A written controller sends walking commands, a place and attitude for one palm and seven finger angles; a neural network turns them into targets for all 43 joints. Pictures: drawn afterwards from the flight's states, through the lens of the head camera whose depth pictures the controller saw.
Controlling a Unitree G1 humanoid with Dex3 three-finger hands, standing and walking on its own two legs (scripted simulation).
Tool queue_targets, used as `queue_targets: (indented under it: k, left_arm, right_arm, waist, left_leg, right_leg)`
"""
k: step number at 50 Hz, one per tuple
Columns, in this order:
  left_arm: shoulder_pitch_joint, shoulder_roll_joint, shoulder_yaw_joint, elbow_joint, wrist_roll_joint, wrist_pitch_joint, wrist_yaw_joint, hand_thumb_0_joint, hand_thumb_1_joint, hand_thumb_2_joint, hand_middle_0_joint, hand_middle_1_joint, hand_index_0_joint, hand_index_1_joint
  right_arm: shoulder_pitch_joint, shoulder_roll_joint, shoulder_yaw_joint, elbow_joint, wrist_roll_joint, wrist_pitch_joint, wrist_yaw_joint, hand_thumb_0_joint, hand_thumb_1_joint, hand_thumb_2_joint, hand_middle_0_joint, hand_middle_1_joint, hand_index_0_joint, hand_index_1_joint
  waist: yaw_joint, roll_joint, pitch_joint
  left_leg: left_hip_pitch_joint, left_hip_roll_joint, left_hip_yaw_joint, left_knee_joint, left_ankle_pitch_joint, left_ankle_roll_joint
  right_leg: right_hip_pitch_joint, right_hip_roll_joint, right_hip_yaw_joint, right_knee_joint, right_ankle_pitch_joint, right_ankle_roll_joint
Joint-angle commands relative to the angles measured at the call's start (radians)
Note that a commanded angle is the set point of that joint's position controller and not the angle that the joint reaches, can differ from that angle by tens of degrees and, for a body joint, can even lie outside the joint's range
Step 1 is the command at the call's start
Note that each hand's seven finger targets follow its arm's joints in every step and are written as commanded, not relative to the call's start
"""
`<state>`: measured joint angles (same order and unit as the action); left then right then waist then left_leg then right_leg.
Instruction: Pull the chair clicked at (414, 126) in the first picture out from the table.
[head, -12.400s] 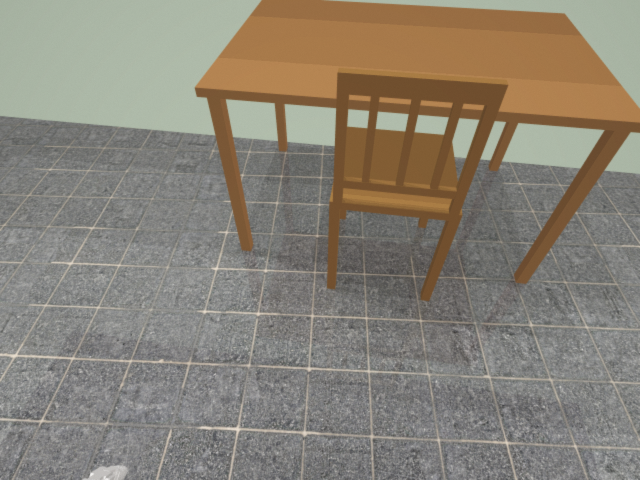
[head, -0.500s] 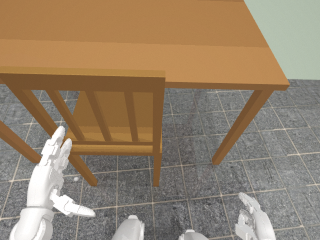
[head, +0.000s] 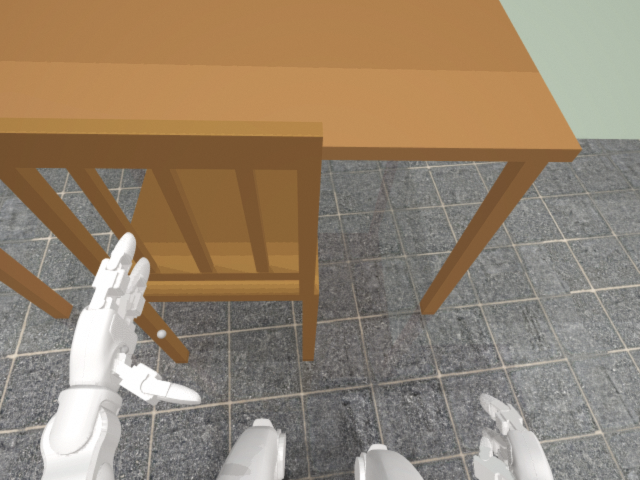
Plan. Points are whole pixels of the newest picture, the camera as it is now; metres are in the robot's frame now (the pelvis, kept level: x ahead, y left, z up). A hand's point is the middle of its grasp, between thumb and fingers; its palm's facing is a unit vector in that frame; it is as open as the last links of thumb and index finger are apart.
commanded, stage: aim the fingers beside a spindle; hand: left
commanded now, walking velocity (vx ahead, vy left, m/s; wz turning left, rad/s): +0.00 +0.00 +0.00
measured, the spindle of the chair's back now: (188, 225) +0.45 +0.21 +0.00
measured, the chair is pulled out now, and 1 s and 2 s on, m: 0.00 0.00 0.00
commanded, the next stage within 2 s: push the fingers through the gap in 1.50 s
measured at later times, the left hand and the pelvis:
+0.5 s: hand (184, 326) +0.29 +0.18 +0.02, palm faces +0.04 -1.00 -0.01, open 17.0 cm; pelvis +0.00 +0.01 -0.01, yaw +0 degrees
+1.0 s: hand (189, 316) +0.31 +0.18 +0.00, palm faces +0.06 -1.00 -0.02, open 17.0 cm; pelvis +0.00 +0.00 -0.02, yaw -1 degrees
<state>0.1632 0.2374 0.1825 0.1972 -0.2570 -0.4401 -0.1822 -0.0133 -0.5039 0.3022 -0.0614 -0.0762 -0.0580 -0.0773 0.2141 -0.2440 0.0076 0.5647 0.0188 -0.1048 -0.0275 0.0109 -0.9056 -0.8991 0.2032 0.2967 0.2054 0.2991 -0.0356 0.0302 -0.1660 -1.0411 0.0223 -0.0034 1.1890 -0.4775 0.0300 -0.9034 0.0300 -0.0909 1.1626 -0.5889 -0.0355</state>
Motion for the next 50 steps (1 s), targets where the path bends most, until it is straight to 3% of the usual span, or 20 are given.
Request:
queue_targets:
  k: [1, 2, 5, 7, 13, 15, 17, 20, 22, 25, 29, 32, 33, 35, 37, 40, 43, 46, 50]
  left_arm:
    - [-0.152, 0.131, 0.049, -0.187, 0.002, -0.075, 0.013, 0.0, -0.5, 0.3, -0.06, -0.08, -0.06, -0.08]
    - [-0.169, 0.132, 0.047, -0.179, 0.006, -0.075, 0.016, 0.0, -0.5, 0.3, -0.06, -0.08, -0.06, -0.08]
    - [-0.14, 0.145, 0.061, -0.184, 0.008, -0.076, 0.027, 0.0, -0.5, 0.3, -0.06, -0.08, -0.06, -0.08]
    - [-0.126, 0.122, 0.039, -0.202, 0.012, -0.076, 0.033, 0.0, -0.5, 0.3, -0.06, -0.08, -0.06, -0.08]
    - [-0.183, 0.089, 0.003, -0.164, 0.032, -0.08, 0.058, 0.0, -0.5, 0.3, -0.06, -0.08, -0.06, -0.08]
    - [-0.182, 0.109, 0.02, -0.165, 0.038, -0.088, 0.067, 0.0, -0.5, 0.3, -0.06, -0.08, -0.06, -0.08]
    - [-0.18, 0.084, -0.006, -0.2, 0.042, -0.099, 0.073, 0.0, -0.5, 0.3, -0.06, -0.08, -0.06, -0.08]
    - [-0.168, 0.088, -0.013, -0.204, 0.053, -0.101, 0.089, 0.0, -0.5, 0.3, -0.06, -0.08, -0.06, -0.08]
    - [-0.199, 0.054, -0.055, -0.19, 0.064, -0.098, 0.096, 0.0, -0.5, 0.3, -0.06, -0.08, -0.06, -0.08]
    - [-0.237, 0.087, -0.015, -0.144, 0.07, -0.095, 0.11, 0.0, -0.5, 0.3, -0.06, -0.08, -0.06, -0.08]
    - [-0.291, 0.082, -0.016, -0.137, 0.073, -0.108, 0.115, 0.0, -0.5, 0.3, -0.06, -0.08, -0.06, -0.08]
    - [-0.285, 0.081, -0.016, -0.115, 0.071, -0.103, 0.112, 0.0, -0.5, 0.3, -0.06, -0.08, -0.06, -0.08]
    - [-0.313, 0.07, -0.033, -0.108, 0.069, -0.1, 0.108, 0.0, -0.5, 0.3, -0.06, -0.08, -0.06, -0.08]
    - [-0.338, 0.095, -0.011, -0.088, 0.072, -0.101, 0.108, 0.0, -0.5, 0.3, -0.06, -0.08, -0.06, -0.08]
    - [-0.337, 0.071, -0.032, -0.085, 0.071, -0.101, 0.106, 0.0, -0.5, 0.3, -0.06, -0.08, -0.06, -0.08]
    - [-0.272, 0.085, -0.015, -0.1, 0.062, -0.093, 0.107, 0.0, -0.5, 0.3, -0.06, -0.08, -0.06, -0.08]
    - [-0.272, 0.088, -0.011, -0.112, 0.061, -0.093, 0.109, 0.0, -0.5, 0.3, -0.06, -0.08, -0.06, -0.08]
    - [-0.264, 0.123, 0.038, -0.088, 0.056, -0.1, 0.114, 0.0, -0.5, 0.3, -0.06, -0.08, -0.06, -0.08]
    - [-0.312, 0.105, 0.013, -0.096, 0.048, -0.12, 0.096, 0.0, -0.5, 0.3, -0.06, -0.08, -0.06, -0.08]
  right_arm:
    - [-0.016, -0.144, -0.058, -0.137, -0.005, -0.042, -0.015, 0.0, -0.9, -0.9, 0.2, 0.3, 0.2, 0.3]
    - [-0.014, -0.145, -0.059, -0.132, -0.004, -0.039, -0.015, 0.0, -0.9, -0.9, 0.2, 0.3, 0.2, 0.3]
    - [-0.013, -0.146, -0.059, -0.137, -0.006, -0.034, -0.011, 0.0, -0.9, -0.9, 0.2, 0.3, 0.2, 0.3]
    - [-0.013, -0.142, -0.06, -0.143, -0.006, -0.027, -0.005, 0.0, -0.9, -0.9, 0.2, 0.3, 0.2, 0.3]
    - [-0.014, -0.143, -0.061, -0.139, -0.01, -0.005, 0.001, 0.0, -0.9, -0.9, 0.2, 0.3, 0.2, 0.3]
    - [-0.013, -0.146, -0.061, -0.141, -0.012, 0.0, 0.002, 0.0, -0.9, -0.9, 0.2, 0.3, 0.2, 0.3]
    - [-0.017, -0.141, -0.062, -0.149, -0.013, 0.003, 0.007, 0.0, -0.9, -0.9, 0.2, 0.3, 0.2, 0.3]
    - [-0.012, -0.143, -0.063, -0.146, -0.016, 0.011, 0.011, 0.0, -0.9, -0.9, 0.2, 0.3, 0.2, 0.3]
    - [-0.017, -0.141, -0.06, -0.149, -0.015, 0.021, 0.014, 0.0, -0.9, -0.9, 0.2, 0.3, 0.2, 0.3]
    - [-0.012, -0.145, -0.061, -0.14, -0.018, 0.033, 0.011, 0.0, -0.9, -0.9, 0.2, 0.3, 0.2, 0.3]
    - [-0.02, -0.141, -0.059, -0.14, -0.018, 0.041, 0.012, 0.0, -0.9, -0.9, 0.2, 0.3, 0.2, 0.3]
    - [-0.017, -0.142, -0.059, -0.14, -0.018, 0.048, 0.014, 0.0, -0.9, -0.9, 0.2, 0.3, 0.2, 0.3]
    - [-0.019, -0.142, -0.058, -0.139, -0.017, 0.051, 0.014, 0.0, -0.9, -0.9, 0.2, 0.3, 0.2, 0.3]
    - [-0.014, -0.147, -0.057, -0.131, -0.018, 0.053, 0.012, 0.0, -0.9, -0.9, 0.2, 0.3, 0.2, 0.3]
    - [-0.016, -0.144, -0.058, -0.135, -0.016, 0.055, 0.014, 0.0, -0.9, -0.9, 0.2, 0.3, 0.2, 0.3]
    - [-0.012, -0.145, -0.061, -0.143, -0.015, 0.059, 0.016, 0.0, -0.9, -0.9, 0.2, 0.3, 0.2, 0.3]
    - [-0.013, -0.141, -0.06, -0.143, -0.013, 0.065, 0.017, 0.0, -0.9, -0.9, 0.2, 0.3, 0.2, 0.3]
    - [-0.013, -0.14, -0.061, -0.135, -0.014, 0.069, 0.013, 0.0, -0.9, -0.9, 0.2, 0.3, 0.2, 0.3]
    - [-0.017, -0.139, -0.059, -0.129, -0.014, 0.062, 0.009, 0.0, -0.9, -0.9, 0.2, 0.3, 0.2, 0.3]
  waist:
    - [-0.004, 0.022, -0.28]
    - [-0.008, 0.026, -0.279]
    - [0.01, 0.038, -0.313]
    - [0.013, 0.051, -0.329]
    - [-0.009, 0.011, -0.296]
    - [-0.002, 0.024, -0.295]
    - [0.008, 0.057, -0.331]
    - [0.003, 0.048, -0.344]
    - [-0.011, 0.047, -0.31]
    - [-0.012, 0.004, -0.304]
    - [-0.003, 0.047, -0.34]
    - [-0.001, 0.043, -0.356]
    - [-0.015, 0.033, -0.342]
    - [-0.013, 0.035, -0.342]
    - [-0.01, 0.045, -0.349]
    - [0.003, 0.039, -0.386]
    - [-0.001, 0.029, -0.361]
    - [0.002, 0.0, -0.346]
    - [-0.015, 0.017, -0.328]
  left_leg:
    - [0.292, -0.003, -0.044, -0.135, 0.227, 0.008]
    - [0.297, -0.001, -0.046, -0.133, 0.224, 0.006]
    - [0.309, -0.001, -0.049, -0.137, 0.245, 0.005]
    - [0.334, 0.001, -0.051, -0.138, 0.28, 0.001]
    - [0.294, 0.003, -0.059, -0.12, 0.228, 0.001]
    - [0.295, 0.004, -0.063, -0.12, 0.232, -0.001]
    - [0.332, 0.005, -0.068, -0.123, 0.258, -0.006]
    - [0.34, 0.01, -0.077, -0.117, 0.275, -0.008]
    - [0.322, 0.008, -0.078, -0.114, 0.245, -0.007]
    - [0.273, 0.005, -0.076, -0.099, 0.198, -0.004]
    - [0.289, 0.002, -0.07, -0.091, 0.195, -0.007]
    - [0.289, 0.004, -0.07, -0.088, 0.21, -0.008]
    - [0.274, 0.002, -0.066, -0.081, 0.2, -0.004]
    - [0.258, 0.002, -0.068, -0.075, 0.192, -0.004]
    - [0.27, 0.003, -0.069, -0.078, 0.195, -0.007]
    - [0.288, 0.002, -0.064, -0.079, 0.246, -0.005]
    - [0.27, 0.002, -0.057, -0.08, 0.238, -0.003]
    - [0.227, -0.002, -0.046, -0.07, 0.226, 0.001]
    - [0.216, -0.003, -0.044, -0.061, 0.204, 0.004]
  right_leg:
    - [0.057, -0.005, 0.06, -0.168, 0.274, 0.018]
    - [0.043, -0.004, 0.058, -0.166, 0.269, 0.018]
    - [0.059, -0.003, 0.055, -0.157, 0.278, 0.012]
    - [0.054, -0.004, 0.046, -0.146, 0.305, 0.011]
    - [-0.004, 0.0, 0.041, -0.13, 0.256, 0.014]
    - [-0.013, 0.002, 0.039, -0.123, 0.249, 0.01]
    - [-0.017, 0.0, 0.035, -0.112, 0.257, 0.006]
    - [-0.032, 0.002, 0.031, -0.102, 0.259, 0.005]
    - [-0.058, 0.002, 0.03, -0.101, 0.24, 0.007]
    - [-0.061, 0.005, 0.036, -0.099, 0.212, 0.008]
    - [-0.069, 0.003, 0.042, -0.091, 0.206, 0.005]
    - [-0.064, 0.005, 0.041, -0.087, 0.219, 0.005]
    - [-0.065, 0.004, 0.046, -0.093, 0.22, 0.008]
    - [-0.071, 0.007, 0.047, -0.086, 0.211, 0.005]
    - [-0.075, 0.005, 0.045, -0.084, 0.212, 0.005]
    - [-0.038, 0.006, 0.047, -0.085, 0.26, 0.005]
    - [-0.03, 0.004, 0.05, -0.091, 0.265, 0.008]
    - [-0.005, 0.005, 0.063, -0.094, 0.276, 0.011]
    - [-0.023, 0.005, 0.067, -0.094, 0.255, 0.011]
